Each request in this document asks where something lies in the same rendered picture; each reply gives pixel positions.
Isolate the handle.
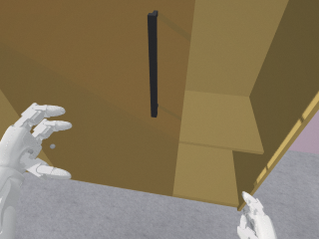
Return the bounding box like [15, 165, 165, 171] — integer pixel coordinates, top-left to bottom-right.
[148, 10, 159, 118]

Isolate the robot right hand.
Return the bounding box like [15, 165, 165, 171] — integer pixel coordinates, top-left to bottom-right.
[237, 191, 277, 239]

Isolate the left robot forearm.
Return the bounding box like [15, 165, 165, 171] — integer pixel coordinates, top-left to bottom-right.
[0, 166, 25, 239]

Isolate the wardrobe door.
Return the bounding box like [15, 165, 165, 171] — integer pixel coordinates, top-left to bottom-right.
[0, 90, 54, 167]
[0, 0, 195, 196]

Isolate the robot left hand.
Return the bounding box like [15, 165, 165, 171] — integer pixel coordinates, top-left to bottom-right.
[0, 103, 72, 181]

